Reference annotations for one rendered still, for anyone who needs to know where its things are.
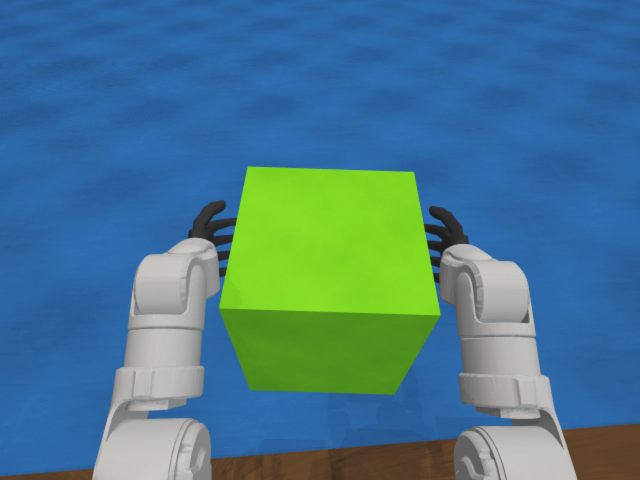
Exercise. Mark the left robot forearm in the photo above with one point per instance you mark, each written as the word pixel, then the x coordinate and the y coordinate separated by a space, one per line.
pixel 167 314

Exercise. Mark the right robot hand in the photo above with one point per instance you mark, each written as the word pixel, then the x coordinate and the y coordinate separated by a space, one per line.
pixel 451 235

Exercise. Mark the right robot forearm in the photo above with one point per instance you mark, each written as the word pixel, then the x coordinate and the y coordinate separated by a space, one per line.
pixel 501 372

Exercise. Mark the right robot upper arm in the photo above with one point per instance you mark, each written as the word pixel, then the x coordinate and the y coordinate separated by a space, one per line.
pixel 510 453

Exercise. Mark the carton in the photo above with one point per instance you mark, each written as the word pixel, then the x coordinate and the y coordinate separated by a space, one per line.
pixel 329 285

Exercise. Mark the left robot hand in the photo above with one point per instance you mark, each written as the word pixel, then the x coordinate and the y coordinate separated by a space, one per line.
pixel 203 228

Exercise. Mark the left robot upper arm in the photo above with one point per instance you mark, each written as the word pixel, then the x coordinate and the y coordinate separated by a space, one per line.
pixel 156 449

